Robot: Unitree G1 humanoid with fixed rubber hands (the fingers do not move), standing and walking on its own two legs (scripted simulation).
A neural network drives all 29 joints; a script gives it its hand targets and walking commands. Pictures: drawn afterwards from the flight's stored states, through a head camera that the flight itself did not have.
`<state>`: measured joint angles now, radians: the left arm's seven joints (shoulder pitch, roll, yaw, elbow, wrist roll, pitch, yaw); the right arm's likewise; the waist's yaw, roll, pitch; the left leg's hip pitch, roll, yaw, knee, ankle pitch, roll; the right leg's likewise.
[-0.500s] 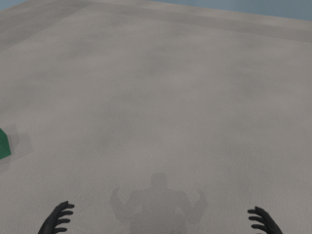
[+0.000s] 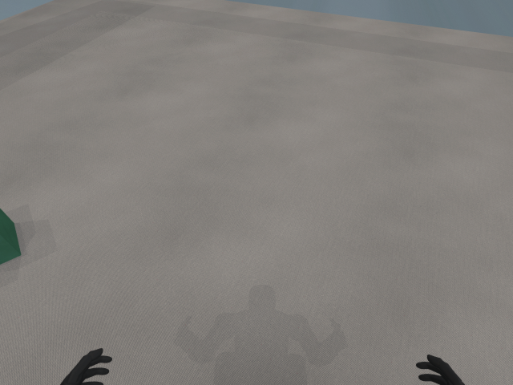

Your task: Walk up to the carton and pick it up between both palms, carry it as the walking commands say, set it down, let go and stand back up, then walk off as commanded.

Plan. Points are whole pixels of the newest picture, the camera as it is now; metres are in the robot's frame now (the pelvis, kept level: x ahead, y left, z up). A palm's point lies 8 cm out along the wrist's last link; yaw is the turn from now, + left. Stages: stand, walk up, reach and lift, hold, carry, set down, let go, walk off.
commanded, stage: stand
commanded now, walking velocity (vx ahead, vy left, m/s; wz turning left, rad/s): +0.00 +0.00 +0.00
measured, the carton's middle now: out of the picture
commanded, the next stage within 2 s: walk up in 0.42 s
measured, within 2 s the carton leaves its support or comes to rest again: neither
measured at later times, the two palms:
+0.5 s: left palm out of the picture +0.11 +0.31 -0.08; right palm out of the picture +0.12 -0.31 -0.08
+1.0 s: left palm out of the picture -0.03 +0.25 -0.09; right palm out of the picture +0.15 -0.26 -0.11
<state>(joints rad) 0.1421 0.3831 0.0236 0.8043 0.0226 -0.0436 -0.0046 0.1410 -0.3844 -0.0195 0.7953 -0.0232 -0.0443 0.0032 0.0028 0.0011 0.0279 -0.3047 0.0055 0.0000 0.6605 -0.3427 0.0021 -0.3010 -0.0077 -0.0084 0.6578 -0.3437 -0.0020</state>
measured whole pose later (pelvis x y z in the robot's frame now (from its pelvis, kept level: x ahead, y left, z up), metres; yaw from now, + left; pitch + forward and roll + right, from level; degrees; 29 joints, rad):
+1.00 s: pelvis -0.03 -0.04 +0.02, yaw +15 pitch +0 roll +1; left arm 0.21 0.27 0.02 0.83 0.03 0.03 0.03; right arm 0.15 -0.28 -0.06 0.79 -0.02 0.08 0.04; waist 0.02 0.03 0.10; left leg -0.48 0.01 0.01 0.98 -0.43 -0.05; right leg -0.27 -0.11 -0.16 0.51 -0.23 0.00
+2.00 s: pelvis +0.12 +0.22 -0.01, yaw +43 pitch +2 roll +1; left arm 0.47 0.28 0.07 0.97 0.01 -0.05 0.00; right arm -0.02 -0.27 -0.06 0.82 -0.03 -0.02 0.08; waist 0.10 -0.01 0.08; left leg -0.51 0.00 0.10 0.62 -0.13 0.05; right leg -0.06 -0.26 -0.16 0.73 -0.50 0.10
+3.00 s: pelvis +0.41 +0.62 +0.00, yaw +51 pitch +1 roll +0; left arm 0.49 0.23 0.07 1.03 0.03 -0.05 0.00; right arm 0.04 -0.23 -0.05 0.91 -0.04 -0.06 0.05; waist 0.09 -0.02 0.04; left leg -0.42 0.09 0.12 0.56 -0.16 -0.01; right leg -0.11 -0.18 -0.11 0.60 -0.46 0.06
